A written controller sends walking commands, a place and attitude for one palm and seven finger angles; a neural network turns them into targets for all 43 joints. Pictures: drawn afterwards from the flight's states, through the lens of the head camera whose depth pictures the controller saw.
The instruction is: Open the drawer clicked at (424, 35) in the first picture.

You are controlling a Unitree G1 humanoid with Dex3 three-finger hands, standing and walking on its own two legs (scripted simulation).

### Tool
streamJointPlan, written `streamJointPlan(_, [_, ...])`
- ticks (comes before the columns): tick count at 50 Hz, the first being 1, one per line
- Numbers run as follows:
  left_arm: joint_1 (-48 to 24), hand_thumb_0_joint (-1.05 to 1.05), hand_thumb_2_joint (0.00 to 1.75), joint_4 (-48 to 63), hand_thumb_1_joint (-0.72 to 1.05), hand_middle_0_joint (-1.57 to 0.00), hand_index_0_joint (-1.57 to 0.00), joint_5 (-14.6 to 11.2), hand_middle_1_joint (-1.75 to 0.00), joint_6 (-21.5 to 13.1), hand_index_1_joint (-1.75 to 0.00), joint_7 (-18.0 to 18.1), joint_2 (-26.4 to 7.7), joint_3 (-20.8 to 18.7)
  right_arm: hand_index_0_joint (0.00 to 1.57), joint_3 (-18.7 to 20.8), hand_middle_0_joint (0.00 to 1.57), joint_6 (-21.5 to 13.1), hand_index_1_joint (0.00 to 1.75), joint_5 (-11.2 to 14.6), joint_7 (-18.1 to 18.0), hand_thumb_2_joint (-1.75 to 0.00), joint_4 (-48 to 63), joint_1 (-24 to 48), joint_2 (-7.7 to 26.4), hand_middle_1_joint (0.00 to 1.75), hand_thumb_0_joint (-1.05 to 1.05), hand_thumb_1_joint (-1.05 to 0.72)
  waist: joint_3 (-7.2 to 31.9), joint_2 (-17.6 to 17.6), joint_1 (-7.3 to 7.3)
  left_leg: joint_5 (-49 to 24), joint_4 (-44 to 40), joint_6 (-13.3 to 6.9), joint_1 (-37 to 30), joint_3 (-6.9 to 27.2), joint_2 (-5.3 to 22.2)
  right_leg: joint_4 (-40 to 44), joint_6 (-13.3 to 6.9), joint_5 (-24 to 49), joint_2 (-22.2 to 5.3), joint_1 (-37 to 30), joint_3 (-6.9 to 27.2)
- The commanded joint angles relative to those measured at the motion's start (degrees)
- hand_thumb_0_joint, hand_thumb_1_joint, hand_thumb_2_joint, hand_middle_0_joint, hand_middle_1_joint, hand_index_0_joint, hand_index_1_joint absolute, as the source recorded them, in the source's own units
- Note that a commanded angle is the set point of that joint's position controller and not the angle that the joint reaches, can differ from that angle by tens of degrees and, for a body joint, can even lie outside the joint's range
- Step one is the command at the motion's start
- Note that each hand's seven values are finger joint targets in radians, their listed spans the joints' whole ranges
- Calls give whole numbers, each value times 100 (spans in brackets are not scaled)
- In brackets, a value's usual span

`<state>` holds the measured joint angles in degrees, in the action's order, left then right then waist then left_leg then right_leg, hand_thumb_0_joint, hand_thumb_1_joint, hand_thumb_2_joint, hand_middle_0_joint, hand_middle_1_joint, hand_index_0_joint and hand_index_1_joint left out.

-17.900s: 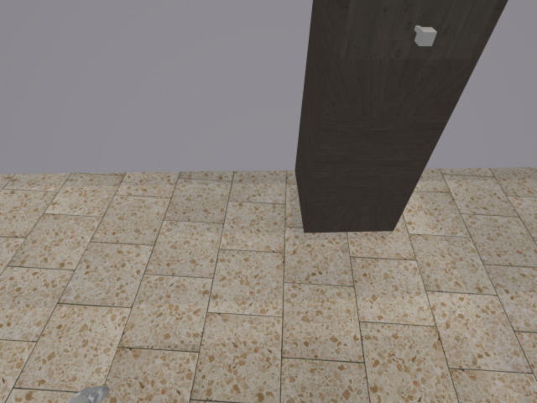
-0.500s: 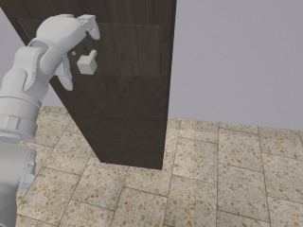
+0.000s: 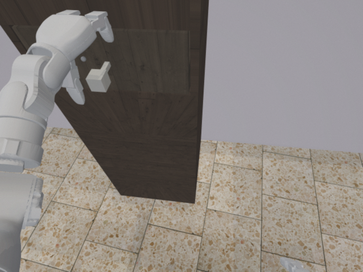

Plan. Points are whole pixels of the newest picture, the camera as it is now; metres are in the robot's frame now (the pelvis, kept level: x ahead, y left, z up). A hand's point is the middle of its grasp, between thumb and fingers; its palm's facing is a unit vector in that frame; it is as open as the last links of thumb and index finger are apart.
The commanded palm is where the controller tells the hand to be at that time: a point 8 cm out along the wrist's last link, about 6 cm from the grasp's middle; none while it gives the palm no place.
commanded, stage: move the hooked fingers above the handle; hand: left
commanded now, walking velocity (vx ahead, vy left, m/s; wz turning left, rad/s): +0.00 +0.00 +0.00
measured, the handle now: (101, 74) +0.51 +0.21 +0.15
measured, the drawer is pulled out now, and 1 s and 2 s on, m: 0.00 0.00 0.00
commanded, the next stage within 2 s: lower the fingers behind the handle in 1.86 s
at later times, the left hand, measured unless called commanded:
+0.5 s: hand (71, 59) +0.45 +0.22 +0.23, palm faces +0.07 -0.01 -1.00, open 13.9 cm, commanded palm +0.43 +0.23 +0.27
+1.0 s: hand (52, 54) +0.46 +0.26 +0.24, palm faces +0.05 +0.03 -1.00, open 13.8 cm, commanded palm +0.43 +0.23 +0.27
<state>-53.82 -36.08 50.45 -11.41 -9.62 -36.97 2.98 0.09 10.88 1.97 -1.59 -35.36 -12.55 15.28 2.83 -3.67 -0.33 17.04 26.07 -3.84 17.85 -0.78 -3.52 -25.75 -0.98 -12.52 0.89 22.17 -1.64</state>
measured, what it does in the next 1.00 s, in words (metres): stands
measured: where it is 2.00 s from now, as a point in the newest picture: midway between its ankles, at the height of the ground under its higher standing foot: outside the picture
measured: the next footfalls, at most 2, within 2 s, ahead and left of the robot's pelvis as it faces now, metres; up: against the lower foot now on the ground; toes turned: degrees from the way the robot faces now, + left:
none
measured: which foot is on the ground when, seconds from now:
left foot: down 0.00-1.00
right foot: down 0.00-1.00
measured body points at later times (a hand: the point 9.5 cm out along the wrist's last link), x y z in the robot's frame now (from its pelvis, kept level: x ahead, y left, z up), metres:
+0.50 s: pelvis -0.02 +0.00 +0.00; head +0.03 -0.01 +0.45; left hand +0.44 +0.22 +0.28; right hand +0.13 -0.25 -0.12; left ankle -0.05 +0.07 -0.74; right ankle +0.00 -0.11 -0.74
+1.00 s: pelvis -0.01 +0.00 +0.00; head +0.04 -0.03 +0.45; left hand +0.45 +0.26 +0.29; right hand +0.08 -0.26 -0.14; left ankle -0.05 +0.07 -0.74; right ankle +0.00 -0.11 -0.74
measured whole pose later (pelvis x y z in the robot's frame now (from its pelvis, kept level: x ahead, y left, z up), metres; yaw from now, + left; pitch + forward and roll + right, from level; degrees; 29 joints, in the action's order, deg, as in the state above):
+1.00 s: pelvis -0.01 +0.00 +0.00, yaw -1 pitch +9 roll +0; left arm -56.9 -43.3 53.8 -2.0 -11.0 -40.9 3.1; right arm 0.0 13.1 3.3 -0.9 -36.5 -14.8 16.5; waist 3.7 -4.2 -0.5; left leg 15.9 25.2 -4.1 18.1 -1.9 -3.4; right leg -25.0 -0.9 -11.0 1.1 22.8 -0.5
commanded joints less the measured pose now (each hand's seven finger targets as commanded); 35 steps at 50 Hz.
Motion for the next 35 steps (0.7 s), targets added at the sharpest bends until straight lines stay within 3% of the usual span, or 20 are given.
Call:
streamJointPlan(1, [-2703,0,30,-128,-50,-30,-30,200,-120,836,-120,377,-2144,-1040,20,217,20,-32,30,23,53,-90,401,-86,851,30,0,-90,2605,393,185,-3636,14,318,-305,67,314,-158,-155,2466,-117,-1912,214])
streamJointPlan(4, [-1785,0,30,-192,-50,-30,-30,361,-120,1360,-120,-197,-1030,134,20,221,20,142,30,166,97,-90,591,17,939,30,0,-90,2144,781,-15,-3331,-44,207,-289,42,348,-66,-109,2344,-129,-1610,192])
streamJointPlan(5, [-1488,0,30,92,-50,-30,-30,255,-120,1366,-120,-429,-612,407,20,256,20,160,30,221,107,-90,716,58,919,30,0,-90,2084,786,-41,-3609,-20,182,-515,54,353,-19,-116,2394,-123,-1526,199])
streamJointPlan(7, [-1498,0,30,687,-50,-30,-30,136,-120,1298,-120,-799,-624,537,20,253,20,198,30,239,65,-90,816,144,973,30,0,-90,1984,865,-173,-3251,-32,90,-711,107,322,37,-76,2200,-102,-1347,230])
streamJointPlan(9, [-1854,0,30,1450,-50,-30,-30,-94,-120,974,-120,-1091,-557,587,20,255,20,151,30,244,-14,-90,897,219,921,30,0,-90,2006,919,-271,-2954,-40,16,-857,183,260,69,-64,2011,-93,-1266,238])
streamJointPlan(10, [-2193,0,30,1872,-50,-30,-30,-302,-120,719,-120,-1168,-562,556,20,258,20,101,30,223,-75,-90,880,243,914,30,0,-90,2000,800,-328,-2969,-40,9,-979,214,243,88,-82,1962,-96,-1220,231])
streamJointPlan(14, [-3227,0,30,2837,-50,-30,-30,-795,-120,-206,-120,-853,-1855,-835,20,318,20,-133,30,73,-177,-90,704,77,787,30,0,-90,2758,-279,-76,-3612,63,231,-1609,391,181,36,-173,1870,-15,-1290,215])
streamJointPlan(15, [-3339,0,30,2552,-50,-30,-30,-678,-120,-179,-120,-651,-1822,-673,20,315,20,-164,30,42,-158,-90,599,29,790,30,0,-90,2652,-538,-129,-3747,138,315,-1651,376,201,25,-195,1735,-15,-1063,176])
streamJointPlan(17, [-3248,0,30,1514,-50,-30,-30,-482,-120,51,-120,-368,-898,15,20,315,20,-184,30,110,-69,-90,349,-152,729,30,0,-90,1697,-467,-272,-3521,119,484,-1389,477,304,108,-195,1137,55,-226,22])
streamJointPlan(18, [-3251,0,30,1165,-50,-30,-30,-462,-120,176,-120,-220,-892,-6,20,306,20,-185,30,115,-20,-90,273,-190,777,30,0,-90,1435,-518,-246,-3169,35,536,-1200,457,325,128,-216,901,69,-87,-10])
streamJointPlan(19, [-3137,0,30,797,-50,-30,-30,-392,-120,326,-120,-79,-1101,-214,20,293,20,-183,30,114,4,-90,255,-227,828,30,0,-90,1401,-314,-166,-2874,-39,540,-987,444,306,106,-249,826,75,-187,-28])
streamJointPlan(21, [-3316,0,30,351,-50,-30,-30,-192,-120,610,-120,79,-1104,-125,20,248,20,-164,30,131,43,-90,277,-170,875,30,0,-90,1587,-73,-148,-2478,-117,535,-646,388,245,72,-275,851,40,-455,-16])
streamJointPlan(22, [-3328,0,30,87,-50,-30,-30,-75,-120,762,-120,112,-853,107,20,233,20,-157,30,126,53,-90,286,-150,855,30,0,-90,1620,76,-175,-2383,-127,512,-542,347,247,45,-271,874,19,-511,-10])
streamJointPlan(24, [-3246,0,30,-268,-50,-30,-30,193,-120,975,-120,116,-1106,0,20,209,20,-100,30,120,45,-90,301,-149,918,30,0,-90,1873,351,-161,-2265,-137,452,-369,296,261,20,-253,980,-23,-787,49])
streamJointPlan(25, [-3158,0,30,-322,-50,-30,-30,242,-120,1004,-120,63,-1048,34,20,229,20,-71,30,98,32,-90,351,-159,926,30,0,-90,2113,467,-135,-2443,-101,414,-392,253,246,-3,-251,1202,-44,-1031,83])
streamJointPlan(26, [-3078,0,30,-220,-50,-30,-30,349,-120,998,-120,5,-1357,-167,20,212,20,-46,30,95,18,-90,433,-124,921,30,0,-90,2406,586,-70,-2544,-63,351,-389,235,260,-59,-221,1406,-73,-1291,153])
streamJointPlan(27, [-3062,0,30,-147,-50,-30,-30,391,-120,981,-120,-100,-1146,83,20,203,20,-13,30,102,7,-90,527,-65,898,30,0,-90,2513,606,-108,-2547,-46,303,-372,217,252,-91,-194,1494,-103,-1394,174])
streamJointPlan(29, [-3081,0,30,239,-50,-30,-30,367,-120,834,-120,-269,-1129,105,20,230,20,19,30,111,-34,-90,628,-26,882,30,0,-90,2571,623,-142,-2594,-32,226,-504,236,283,-85,-168,1530,-122,-1399,216])
streamJointPlan(32, [-3009,0,30,944,-50,-30,-30,107,-120,484,-120,-437,-1176,-34,20,277,20,15,30,116,-87,-90,754,-20,838,30,0,-90,2581,405,-118,-2970,8,181,-882,296,296,-48,-155,1529,-93,-1249,238])
streamJointPlan(35, [-3242,0,30,1694,-50,-30,-30,-153,-120,151,-120,-356,-1733,-581,20,316,20,-35,30,79,-102,-90,763,-65,831,30,0,-90,2721,-57,-3,-3557,53,287,-1185,340,305,-36,-191,1580,-44,-1223,203])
